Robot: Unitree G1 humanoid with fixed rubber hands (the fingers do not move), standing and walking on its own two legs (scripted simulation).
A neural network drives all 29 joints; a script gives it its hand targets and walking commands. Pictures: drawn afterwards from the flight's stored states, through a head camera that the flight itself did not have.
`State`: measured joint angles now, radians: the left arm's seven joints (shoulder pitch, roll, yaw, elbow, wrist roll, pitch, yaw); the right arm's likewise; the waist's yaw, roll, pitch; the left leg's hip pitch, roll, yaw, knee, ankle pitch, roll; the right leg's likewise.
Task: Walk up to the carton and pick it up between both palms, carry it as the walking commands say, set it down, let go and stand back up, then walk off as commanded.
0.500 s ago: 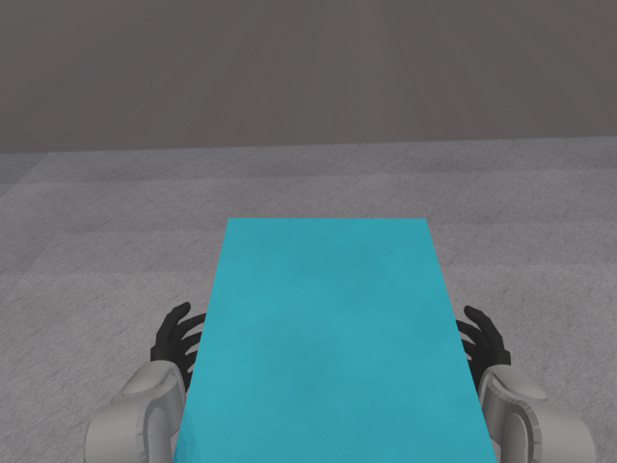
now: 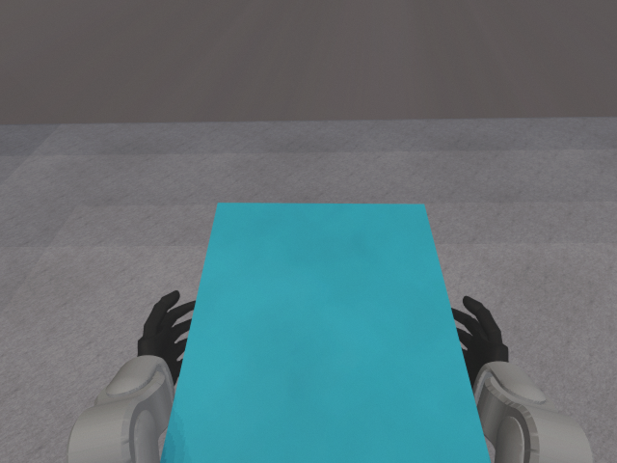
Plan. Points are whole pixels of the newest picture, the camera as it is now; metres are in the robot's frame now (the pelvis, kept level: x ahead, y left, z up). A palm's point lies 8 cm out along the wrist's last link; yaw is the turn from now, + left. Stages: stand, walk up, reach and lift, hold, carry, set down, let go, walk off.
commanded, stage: carry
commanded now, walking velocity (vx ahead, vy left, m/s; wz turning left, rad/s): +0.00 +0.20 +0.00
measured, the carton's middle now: (319, 355) +0.27 +0.01 +0.02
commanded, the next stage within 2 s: none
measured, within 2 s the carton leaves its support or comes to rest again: neither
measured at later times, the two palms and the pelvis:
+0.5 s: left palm (0, 416) +0.17 +0.33 +0.09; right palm (352, 407) +0.18 -0.02 +0.09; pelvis -0.05 +0.14 +0.01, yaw +1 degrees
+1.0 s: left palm out of the picture +0.12 +0.45 +0.10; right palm (220, 453) +0.14 +0.10 +0.10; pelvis -0.09 +0.26 +0.01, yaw +1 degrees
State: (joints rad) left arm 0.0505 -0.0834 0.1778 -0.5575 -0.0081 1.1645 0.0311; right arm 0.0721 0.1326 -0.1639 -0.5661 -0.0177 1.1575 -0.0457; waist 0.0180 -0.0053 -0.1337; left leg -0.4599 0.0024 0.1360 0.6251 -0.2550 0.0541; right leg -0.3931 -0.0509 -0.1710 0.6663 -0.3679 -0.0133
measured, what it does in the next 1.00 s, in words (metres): steps to the left: left foot, then right foot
